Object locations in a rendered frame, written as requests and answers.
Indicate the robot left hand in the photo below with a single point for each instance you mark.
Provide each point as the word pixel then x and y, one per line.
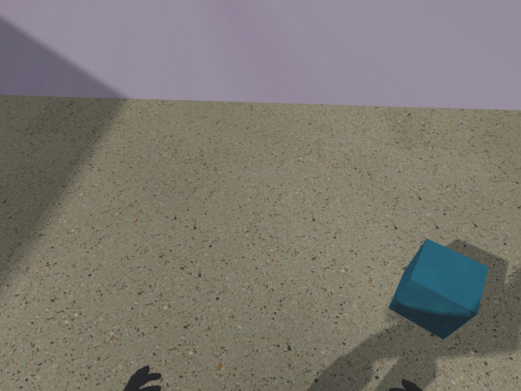
pixel 141 377

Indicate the carton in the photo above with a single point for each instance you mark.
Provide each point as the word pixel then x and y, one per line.
pixel 440 289

